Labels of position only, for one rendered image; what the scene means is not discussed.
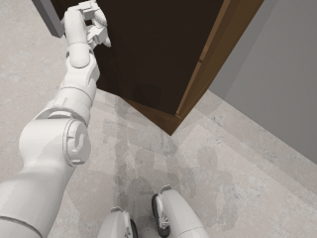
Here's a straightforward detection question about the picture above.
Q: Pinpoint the right robot thigh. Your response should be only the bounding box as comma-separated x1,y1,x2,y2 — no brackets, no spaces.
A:
156,189,211,238

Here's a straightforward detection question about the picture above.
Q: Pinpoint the robot left forearm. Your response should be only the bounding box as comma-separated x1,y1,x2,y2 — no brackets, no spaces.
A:
19,43,100,161

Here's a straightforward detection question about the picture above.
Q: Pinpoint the handle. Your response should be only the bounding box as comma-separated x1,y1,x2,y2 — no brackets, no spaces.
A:
32,0,65,39

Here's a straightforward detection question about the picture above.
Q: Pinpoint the cupboard door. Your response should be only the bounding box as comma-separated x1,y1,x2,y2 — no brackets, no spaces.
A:
51,0,224,116

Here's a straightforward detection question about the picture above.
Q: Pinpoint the left robot hand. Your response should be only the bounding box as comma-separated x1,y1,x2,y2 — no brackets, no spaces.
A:
63,0,111,50

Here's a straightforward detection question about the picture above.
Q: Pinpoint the robot left upper arm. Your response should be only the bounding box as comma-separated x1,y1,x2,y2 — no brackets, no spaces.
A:
0,118,91,238

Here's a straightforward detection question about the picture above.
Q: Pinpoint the robot right shin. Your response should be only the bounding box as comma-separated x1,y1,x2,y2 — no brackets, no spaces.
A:
157,185,172,228

